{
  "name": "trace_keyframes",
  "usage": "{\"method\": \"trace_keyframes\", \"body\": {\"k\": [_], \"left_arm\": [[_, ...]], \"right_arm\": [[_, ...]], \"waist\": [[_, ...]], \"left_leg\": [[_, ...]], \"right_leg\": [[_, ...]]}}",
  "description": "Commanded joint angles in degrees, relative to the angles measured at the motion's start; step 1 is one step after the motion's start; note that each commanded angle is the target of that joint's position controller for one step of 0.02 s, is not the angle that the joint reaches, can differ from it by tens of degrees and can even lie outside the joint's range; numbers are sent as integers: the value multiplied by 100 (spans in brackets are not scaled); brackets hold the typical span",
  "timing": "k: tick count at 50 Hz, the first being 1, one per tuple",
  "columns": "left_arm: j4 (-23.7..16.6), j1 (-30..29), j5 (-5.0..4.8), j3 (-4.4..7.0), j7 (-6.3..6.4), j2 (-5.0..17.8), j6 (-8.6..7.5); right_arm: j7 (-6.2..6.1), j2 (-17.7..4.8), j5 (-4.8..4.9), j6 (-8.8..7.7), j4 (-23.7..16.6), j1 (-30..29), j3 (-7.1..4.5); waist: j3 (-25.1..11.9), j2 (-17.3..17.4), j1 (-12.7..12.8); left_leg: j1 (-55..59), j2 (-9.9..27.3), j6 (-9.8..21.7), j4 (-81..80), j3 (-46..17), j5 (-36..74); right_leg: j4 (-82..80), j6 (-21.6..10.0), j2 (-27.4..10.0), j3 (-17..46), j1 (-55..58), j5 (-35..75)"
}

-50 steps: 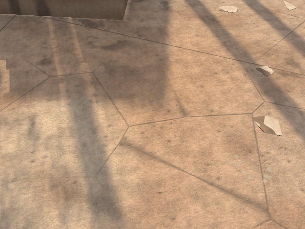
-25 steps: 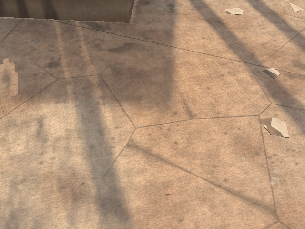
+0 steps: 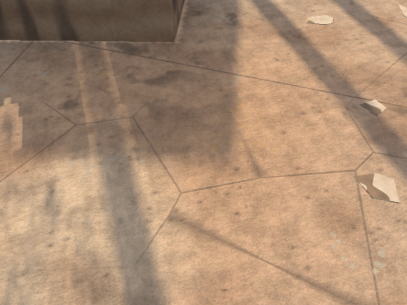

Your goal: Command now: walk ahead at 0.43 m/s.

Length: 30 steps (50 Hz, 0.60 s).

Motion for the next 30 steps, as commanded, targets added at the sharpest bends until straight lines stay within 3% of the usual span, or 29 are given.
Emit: {"method": "trace_keyframes", "body": {"k": [1,5,9,12,14,15,16,17,18,19,20,22,23,26,30], "left_arm": [[-17,533,-23,32,31,509,-138],[34,716,13,-17,57,506,-145],[96,781,28,-31,125,552,-166],[82,586,20,10,189,726,-202],[-1,366,32,79,223,931,-139],[-82,252,17,97,200,993,-124],[-330,362,-30,32,122,592,-135],[-524,365,-75,97,17,615,-159],[-703,-183,-18,124,7,780,-190],[-787,-468,-29,130,0,813,-237],[-748,-473,-7,139,29,722,-220],[-732,-277,127,127,43,517,7],[-756,-276,130,128,38,449,99],[-876,-553,86,131,20,428,244],[-1059,-1262,11,88,4,414,304]], "right_arm": [[51,-228,-3,-5,-332,-320,-38],[46,-77,63,50,-750,-1335,51],[35,-3,119,65,-1028,-1932,140],[-31,-244,116,17,-941,-1336,46],[-78,-478,102,-60,-492,101,-113],[-119,-695,22,-77,-294,822,-231],[-163,-1255,-61,-46,-296,1294,-394],[-103,-1349,75,41,-319,1055,-428],[-102,-1175,179,44,-401,422,-390],[-113,-813,194,10,-495,59,-302],[-121,-548,164,-46,-503,-94,-224],[-166,-284,180,-168,-434,-52,-105],[-170,-303,169,-227,-379,88,-88],[-195,-514,136,-241,-287,370,-79],[-255,-382,168,-129,-231,652,22]], "waist": [[660,-554,-35],[837,-632,108],[966,-743,183],[527,-782,-198],[-237,-807,-786],[-551,-679,-1129],[-1084,272,-1035],[-1433,856,-745],[-561,233,-511],[-27,-214,-361],[220,-624,-105],[194,-509,177],[164,-402,205],[116,-93,222],[-1,250,-45]], "left_leg": [[-1609,194,-145,157,70,427],[-1607,47,-231,-777,387,765],[-790,-214,10,-2136,685,1068],[172,-572,394,-2436,820,879],[1542,-814,668,-2772,764,783],[2621,-502,872,-3045,294,565],[3905,1027,1469,-3166,-1983,-13],[4524,1842,2234,-4240,-4713,-248],[3835,1690,1985,-4486,-3947,-179],[2932,1596,1778,-4565,-3128,905],[2226,1381,1559,-4572,-2481,2337],[1459,996,1281,-4478,-1462,4076],[1348,895,1215,-4448,-1212,4713],[1434,594,893,-4375,-668,5675],[1902,336,275,-4221,-374,5766]], "right_leg": [[-1022,-478,-1462,1335,660,1568],[-1028,-444,-1297,706,484,2803],[-1088,-334,-1362,167,411,3561],[-67,-184,-1522,-191,842,5846],[1798,-134,-1549,-333,812,6192],[3112,-92,-1423,-448,25,5047],[5311,61,-780,-572,-1581,1684],[6757,155,150,227,-3198,-1379],[6703,45,-345,644,-3741,-782],[6350,63,-553,551,-3534,-296],[5976,117,-694,526,-3070,-193],[5400,270,-805,513,-2304,-369],[5175,324,-760,438,-2177,-386],[4368,409,-666,226,-2324,121],[3178,408,-551,6,-2408,943]]}}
